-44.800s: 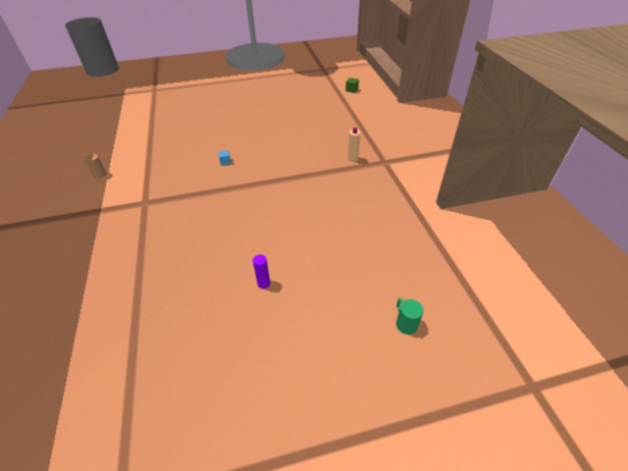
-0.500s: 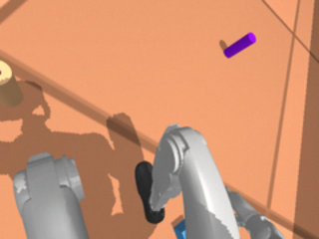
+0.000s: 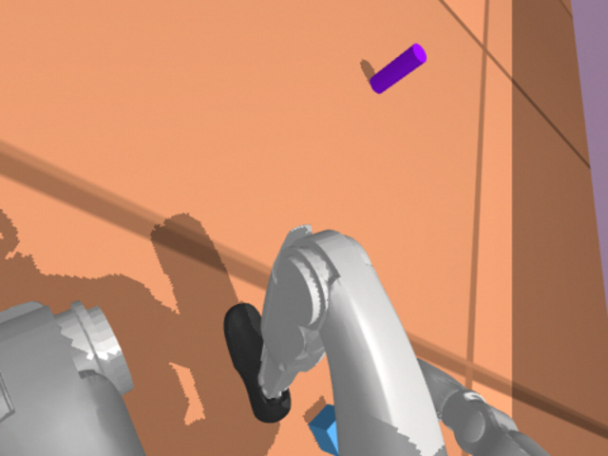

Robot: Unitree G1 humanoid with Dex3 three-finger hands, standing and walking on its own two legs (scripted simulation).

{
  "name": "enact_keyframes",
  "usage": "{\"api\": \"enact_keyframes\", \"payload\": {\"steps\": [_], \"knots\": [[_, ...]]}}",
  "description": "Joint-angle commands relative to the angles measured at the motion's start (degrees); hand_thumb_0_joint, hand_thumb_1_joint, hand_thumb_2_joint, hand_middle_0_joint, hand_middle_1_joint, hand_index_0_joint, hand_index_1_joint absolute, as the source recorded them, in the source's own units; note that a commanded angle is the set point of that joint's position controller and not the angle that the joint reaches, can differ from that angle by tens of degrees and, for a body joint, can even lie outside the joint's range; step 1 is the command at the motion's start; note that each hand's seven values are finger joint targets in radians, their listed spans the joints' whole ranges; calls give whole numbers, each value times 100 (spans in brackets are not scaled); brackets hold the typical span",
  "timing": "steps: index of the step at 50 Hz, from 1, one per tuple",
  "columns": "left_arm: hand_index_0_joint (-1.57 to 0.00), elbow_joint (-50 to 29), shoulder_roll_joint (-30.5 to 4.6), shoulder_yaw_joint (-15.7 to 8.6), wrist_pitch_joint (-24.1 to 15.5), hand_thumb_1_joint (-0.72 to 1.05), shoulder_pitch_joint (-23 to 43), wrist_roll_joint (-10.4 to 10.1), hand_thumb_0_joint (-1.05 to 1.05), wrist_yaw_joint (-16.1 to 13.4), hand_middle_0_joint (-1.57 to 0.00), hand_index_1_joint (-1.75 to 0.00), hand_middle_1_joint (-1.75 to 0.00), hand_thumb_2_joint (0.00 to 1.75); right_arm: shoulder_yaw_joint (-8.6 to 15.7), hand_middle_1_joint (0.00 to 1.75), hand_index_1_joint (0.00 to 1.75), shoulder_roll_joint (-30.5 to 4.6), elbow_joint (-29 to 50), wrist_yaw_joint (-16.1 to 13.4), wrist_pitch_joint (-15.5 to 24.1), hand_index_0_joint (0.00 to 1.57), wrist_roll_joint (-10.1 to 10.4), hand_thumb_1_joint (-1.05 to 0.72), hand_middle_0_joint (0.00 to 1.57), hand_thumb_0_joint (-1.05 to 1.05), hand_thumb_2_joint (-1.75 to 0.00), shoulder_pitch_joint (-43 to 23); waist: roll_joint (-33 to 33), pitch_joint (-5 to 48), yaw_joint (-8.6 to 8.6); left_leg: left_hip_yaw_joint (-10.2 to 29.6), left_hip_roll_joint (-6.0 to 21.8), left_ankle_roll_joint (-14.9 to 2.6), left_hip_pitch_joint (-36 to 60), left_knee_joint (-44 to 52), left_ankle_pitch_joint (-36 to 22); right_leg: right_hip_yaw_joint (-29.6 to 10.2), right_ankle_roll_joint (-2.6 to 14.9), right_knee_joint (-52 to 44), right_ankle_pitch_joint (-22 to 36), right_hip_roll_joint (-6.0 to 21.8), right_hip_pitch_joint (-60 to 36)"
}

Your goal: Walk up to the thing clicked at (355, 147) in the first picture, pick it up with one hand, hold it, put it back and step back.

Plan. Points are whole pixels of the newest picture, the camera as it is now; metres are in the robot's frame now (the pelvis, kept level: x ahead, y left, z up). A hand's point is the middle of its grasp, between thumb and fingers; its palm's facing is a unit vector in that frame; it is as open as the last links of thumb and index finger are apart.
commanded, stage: close in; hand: left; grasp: from the side
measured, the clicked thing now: out of the picture +0.49 +0.29 -0.20
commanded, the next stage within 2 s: rest palm in 0.32 s
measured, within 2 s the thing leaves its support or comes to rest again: leaves its support in 1.52 s
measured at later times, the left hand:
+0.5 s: hand out of the picture +0.47 +0.28 -0.17, palm faces +0.27 -0.96 -0.01, open 17.4 cm
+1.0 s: hand out of the picture +0.48 +0.28 -0.16, palm faces +0.31 -0.95 -0.03, open 9.9 cm
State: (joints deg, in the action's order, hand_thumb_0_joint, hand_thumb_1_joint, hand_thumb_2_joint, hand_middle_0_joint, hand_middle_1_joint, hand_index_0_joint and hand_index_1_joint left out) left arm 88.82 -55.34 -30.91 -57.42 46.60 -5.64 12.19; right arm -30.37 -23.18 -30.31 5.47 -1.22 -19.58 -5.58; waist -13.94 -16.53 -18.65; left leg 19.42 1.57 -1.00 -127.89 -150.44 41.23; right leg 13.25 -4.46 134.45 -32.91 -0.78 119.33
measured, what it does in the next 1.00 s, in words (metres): stands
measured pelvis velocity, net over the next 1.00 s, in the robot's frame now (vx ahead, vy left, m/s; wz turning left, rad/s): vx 0.00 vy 0.00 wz -0.02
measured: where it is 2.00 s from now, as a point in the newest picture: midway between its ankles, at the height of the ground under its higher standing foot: (193, 431)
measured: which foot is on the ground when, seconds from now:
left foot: down 0.00-1.00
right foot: down 0.00-1.00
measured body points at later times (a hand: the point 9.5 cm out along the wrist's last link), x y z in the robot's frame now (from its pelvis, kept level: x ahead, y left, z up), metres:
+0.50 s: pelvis +0.00 +0.00 +0.00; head +0.24 +0.20 +0.32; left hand +0.45 +0.33 -0.17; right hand +0.15 -0.24 -0.03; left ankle +0.08 +0.12 -0.26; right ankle +0.15 -0.13 -0.26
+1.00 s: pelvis +0.00 +0.00 +0.01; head +0.25 +0.20 +0.32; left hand +0.46 +0.33 -0.16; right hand +0.14 -0.25 -0.02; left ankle +0.08 +0.12 -0.26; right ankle +0.15 -0.13 -0.26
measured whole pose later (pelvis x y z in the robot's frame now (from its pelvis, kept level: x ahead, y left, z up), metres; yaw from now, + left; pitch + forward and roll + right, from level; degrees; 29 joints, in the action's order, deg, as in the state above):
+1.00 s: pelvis +0.00 +0.00 +0.01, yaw -1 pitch +17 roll -20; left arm 92.8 -56.4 -21.6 -61.5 52.1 0.0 -0.7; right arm -32.2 -20.6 -32.1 7.2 -3.7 -21.8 -9.1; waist -15.2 -16.4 -19.3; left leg 21.7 0.6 -0.5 -127.6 -148.7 41.4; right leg 15.3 -4.5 131.3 -33.3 -0.7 117.6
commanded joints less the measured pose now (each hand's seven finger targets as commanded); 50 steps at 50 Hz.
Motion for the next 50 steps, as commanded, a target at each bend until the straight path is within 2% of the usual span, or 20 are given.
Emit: {"api": "enact_keyframes", "payload": {"steps": [1, 5, 10, 12, 15, 18, 21, 23, 26, 27, 29, 32, 36, 40, 43, 45, 47, 50], "knots": [[-5, -766, -642, 286, -504, -60, 1328, -7, 0, -136, -4, -7, -8, 5, 631, 30, 30, -2043, -3, -76, -113, 20, -26, -93, 20, 0, -91, 232, 3221, 3051, -782, -248, 292, 229, 2441, 2002, -844, 600, 383, -801, 868, -265, -1574], [-6, -815, -584, 333, -619, -57, 1480, -42, 0, -307, -5, -9, -10, 9, 600, 30, 30, -2023, -55, -50, -140, 20, -83, -92, 20, 0, -90, 224, 3240, 3186, -772, -285, 266, 230, 2492, 1915, -957, 573, 380, -851, 987, -299, -1721], [-6, -715, -615, 503, -724, -57, 1516, 129, 0, -532, -5, -10, -11, 11, 562, 30, 30, -1984, -94, -27, -180, 20, -114, -92, 20, 0, -91, 72, 3251, 2911, -773, -245, 249, 233, 2320, 1992, -613, 616, 405, -872, 743, -306, -1545], [-5, -714, -522, 563, -757, -59, 1552, 126, 0, -618, -4, -9, -10, 10, 556, 30, 30, -1956, -72, -3, -194, 20, -129, -92, 20, 0, -91, 23, 3177, 2939, -760, -274, 238, 213, 2287, 1970, -520, 606, 401, -918, 696, -326, -1598], [-4, -684, -465, 649, -768, -58, 1537, 172, 0, -689, -4, -9, -10, 11, 554, 30, 30, -1971, -114, 13, -202, 20, -160, -92, 20, 0, -90, 66, 3305, 3077, -827, -215, 251, 256, 2538, 1983, -795, 633, 394, -881, 913, -330, -1636], [-5, -633, -378, 777, -769, -59, 1590, 256, 0, -769, -5, -10, -10, 12, 557, 30, 30, -1971, -148, 19, -222, 20, -168, -92, 20, 0, -90, 48, 3314, 2993, -897, -159, 250, 270, 2558, 2025, -843, 663, 401, -871, 958, -320, -1567], [-4, -631, -423, 822, -771, -58, 1652, 308, 0, -838, -4, -9, -10, 12, 551, 30, 30, -1961, -166, 33, -242, 20, -176, -91, 20, 0, -90, 45, 3332, 2943, -890, -176, 243, 265, 2530, 2032, -839, 647, 410, -903, 949, -317, -1582], [-9, -632, -378, 830, -772, -46, 1609, 314, 0, -880, -9, -13, -12, 18, 537, 30, 30, -1936, -176, 43, -245, 20, -186, -89, 20, 0, -90, 52, 3333, 3073, -903, -169, 250, 269, 2695, 1987, -1062, 645, 395, -905, 1121, -326, -1652], [-12, -553, -421, 793, -786, -42, 1654, 345, 0, -1011, -12, -16, -16, 22, 523, 30, 30, -1930, -146, 67, -279, 20, -184, -89, 20, 0, -90, 21, 3345, 2943, -886, -125, 247, 284, 2575, 2081, -919, 677, 422, -905, 997, -331, -1592], [-11, -539, -386, 865, -795, -40, 1710, 392, 0, -1047, -12, -16, -15, 22, 510, 30, 30, -1916, -145, 73, -285, 20, -203, -89, 20, 0, -90, -1, 3375, 2914, -908, -129, 246, 284, 2618, 2093, -916, 674, 416, -932, 997, -331, -1575], [-27, -545, -338, 863, -817, -28, 1725, 389, 0, -1079, -28, -28, -28, 29, 519, 30, 30, -1931, -173, 76, -298, 20, -215, -89, 20, 0, -90, 30, 3387, 3006, -968, -108, 255, 295, 2744, 2079, -1011, 676, 409, -935, 1070, -327, -1591], [-38, -558, -423, 856, -834, -18, 1781, 396, 0, -1144, -38, -37, -37, 38, 485, 30, 30, -1903, -156, 85, -300, 20, -217, -88, 20, 0, -90, 3, 3382, 3052, -945, -167, 240, 266, 2650, 2039, -1019, 655, 414, -987, 1087, -354, -1699], [-45, -491, -430, 904, -824, -4, 1830, 482, 0, -1205, -45, -44, -44, 45, 497, 30, 30, -1912, -214, 87, -332, 20, -221, -87, 20, 0, -89, -18, 3421, 2895, -969, -130, 264, 280, 2649, 2132, -899, 649, 427, -1005, 991, -334, -1569], [-54, -486, -442, 921, -821, 7, 1912, 482, 0, -1258, -54, -54, -54, 55, 477, 30, 30, -1893, -216, 90, -346, 20, -235, -87, 20, 0, -89, 31, 3356, 3065, -1009, -164, 243, 249, 2662, 2079, -947, 640, 413, -1075, 1057, -359, -1728], [-61, -444, -435, 949, -794, 14, 1934, 524, 0, -1281, -61, -61, -61, 60, 486, 30, 30, -1882, -233, 87, -350, 20, -226, -87, 20, 0, -89, -7, 3384, 2976, -1005, -150, 251, 252, 2650, 2131, -920, 641, 416, -1078, 1032, -354, -1648], [-67, -389, -481, 923, -808, 20, 2004, 525, 0, -1288, -67, -66, -67, 66, 475, 30, 30, -1908, -236, 90, -356, 20, -220, -87, 20, 0, -89, 18, 3363, 2984, -1081, -112, 247, 251, 2613, 2150, -853, 679, 414, -1077, 985, -346, -1645], [-72, -392, -503, 924, -797, 27, 1958, 522, 0, -1284, -72, -72, -72, 71, 471, 30, 30, -1883, -253, 80, -371, 20, -225, -87, 20, 0, -89, 8, 3343, 3043, -1024, -154, 244, 240, 2643, 2111, -913, 643, 413, -1122, 1023, -362, -1701], [-80, -340, -540, 936, -773, 34, 1978, 563, 0, -1283, -80, -80, -80, 79, 466, 30, 30, -1882, -262, 68, -374, 20, -223, -87, 20, 0, -89, -30, 3328, 3000, -1025, -153, 247, 235, 2621, 2123, -913, 638, 421, -1131, 1023, -351, -1652]]}}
